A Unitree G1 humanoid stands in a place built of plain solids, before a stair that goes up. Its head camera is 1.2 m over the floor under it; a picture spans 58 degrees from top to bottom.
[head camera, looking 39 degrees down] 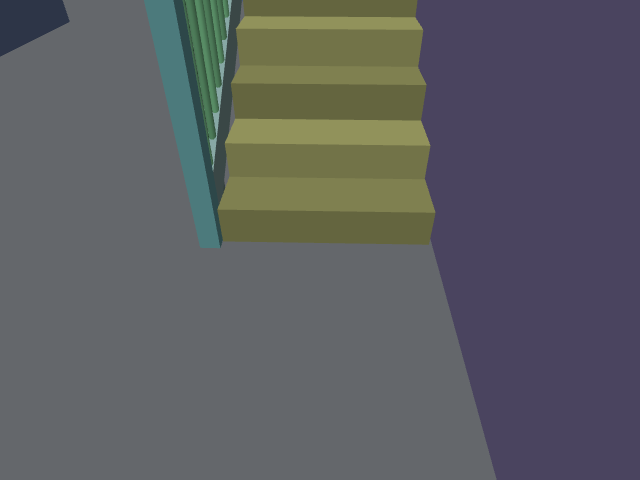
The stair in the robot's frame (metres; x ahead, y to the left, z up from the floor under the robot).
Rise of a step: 0.17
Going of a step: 0.26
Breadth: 0.90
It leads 2 degrees to the right of straight ahead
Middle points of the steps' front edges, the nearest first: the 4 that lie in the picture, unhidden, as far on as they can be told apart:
1.46 -0.02 0.17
1.72 -0.03 0.34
1.99 -0.04 0.51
2.25 -0.04 0.68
